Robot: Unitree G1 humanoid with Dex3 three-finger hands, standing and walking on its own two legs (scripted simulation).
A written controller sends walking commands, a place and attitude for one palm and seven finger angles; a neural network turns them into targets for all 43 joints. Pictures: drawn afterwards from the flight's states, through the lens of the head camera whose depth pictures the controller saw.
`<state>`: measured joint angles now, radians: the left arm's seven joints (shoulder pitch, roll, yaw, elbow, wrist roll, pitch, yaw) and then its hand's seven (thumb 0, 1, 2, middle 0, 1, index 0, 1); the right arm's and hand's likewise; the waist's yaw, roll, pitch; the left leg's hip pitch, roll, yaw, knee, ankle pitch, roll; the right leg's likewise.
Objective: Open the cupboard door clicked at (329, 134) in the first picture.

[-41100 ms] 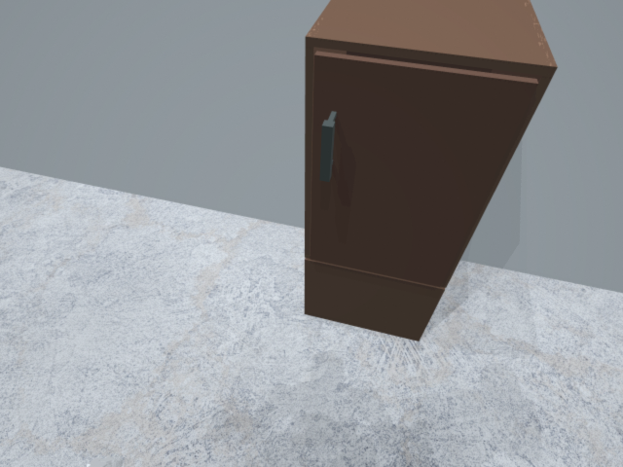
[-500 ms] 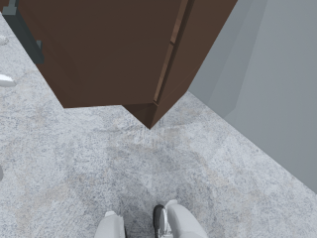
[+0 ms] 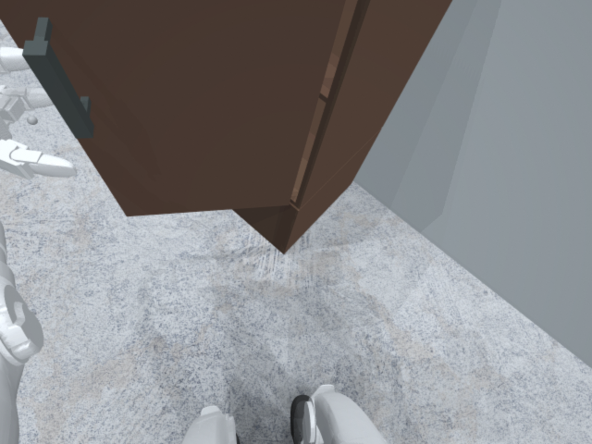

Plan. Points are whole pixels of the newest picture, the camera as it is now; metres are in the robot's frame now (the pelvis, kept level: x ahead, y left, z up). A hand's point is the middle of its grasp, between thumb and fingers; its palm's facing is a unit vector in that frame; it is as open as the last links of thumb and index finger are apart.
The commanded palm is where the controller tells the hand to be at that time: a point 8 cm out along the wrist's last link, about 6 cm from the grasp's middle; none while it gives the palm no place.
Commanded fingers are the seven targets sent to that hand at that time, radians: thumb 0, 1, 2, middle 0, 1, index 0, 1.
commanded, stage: slide the fingers in behind the handle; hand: left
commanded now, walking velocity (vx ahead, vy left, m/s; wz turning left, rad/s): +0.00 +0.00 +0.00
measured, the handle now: (65, 83) +0.55 +0.25 +0.08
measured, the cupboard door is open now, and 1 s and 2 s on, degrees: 49 50 50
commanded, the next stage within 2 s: close the thumb around the handle in 0.96 s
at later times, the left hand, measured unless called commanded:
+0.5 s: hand (74, 118) +0.50 +0.23 +0.08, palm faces +0.05 -1.00 -0.01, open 14.0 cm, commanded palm +0.48 +0.27 +0.08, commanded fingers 0.00 -0.50 0.30 -0.30 -1.20 -0.30 -1.20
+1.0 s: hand (82, 123) +0.49 +0.22 +0.08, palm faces +0.07 -1.00 -0.03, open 14.1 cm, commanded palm +0.47 +0.26 +0.08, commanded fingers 0.00 -0.50 0.30 -0.30 -1.20 -0.30 -1.20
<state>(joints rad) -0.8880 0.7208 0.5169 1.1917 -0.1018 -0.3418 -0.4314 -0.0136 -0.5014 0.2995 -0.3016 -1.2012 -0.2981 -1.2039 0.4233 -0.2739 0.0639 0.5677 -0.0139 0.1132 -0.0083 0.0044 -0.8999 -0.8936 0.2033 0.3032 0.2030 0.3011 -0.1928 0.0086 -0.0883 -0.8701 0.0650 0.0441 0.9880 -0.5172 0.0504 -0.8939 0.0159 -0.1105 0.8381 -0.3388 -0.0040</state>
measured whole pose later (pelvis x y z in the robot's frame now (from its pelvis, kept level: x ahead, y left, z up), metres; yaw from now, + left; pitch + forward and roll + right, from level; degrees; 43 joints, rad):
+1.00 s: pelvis -0.01 -0.02 +0.00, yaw +1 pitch +21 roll -3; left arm -0.89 0.59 0.44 1.19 -0.10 -0.40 -0.30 -0.01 -0.50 0.30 -0.28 -1.19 -0.28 -1.20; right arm 0.41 -0.28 0.04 0.61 -0.02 0.09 0.00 0.01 -0.90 -0.89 0.20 0.30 0.20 0.30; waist -0.18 0.01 -0.09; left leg -0.84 0.06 0.04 0.97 -0.50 0.03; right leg -0.88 0.01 -0.11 0.86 -0.35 -0.02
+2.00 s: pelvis +0.00 -0.01 +0.00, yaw +0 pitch +22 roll -4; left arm -0.88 0.59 0.45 1.17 -0.10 -0.38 -0.30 0.01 0.74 0.83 -0.37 -1.35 -0.37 -1.35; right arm 0.42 -0.27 0.05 0.59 -0.02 0.09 0.00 0.01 -0.90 -0.89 0.20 0.30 0.20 0.30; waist -0.18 0.02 -0.10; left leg -0.85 0.06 0.05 0.97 -0.51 0.04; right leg -0.89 0.01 -0.10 0.85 -0.35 -0.01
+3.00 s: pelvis +0.02 -0.06 +0.02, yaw +4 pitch +9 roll +0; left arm 0.20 -0.10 -0.16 0.04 0.08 -0.22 0.53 0.02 0.69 0.74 -0.30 -1.30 -0.35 -1.34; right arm 0.25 -0.19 -0.01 0.55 -0.08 0.03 0.01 0.01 -0.90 -0.89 0.20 0.30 0.20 0.30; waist -0.02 0.03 -0.11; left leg -0.49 0.04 0.02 0.80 -0.47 -0.03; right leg -0.57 0.00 -0.12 0.80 -0.40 -0.07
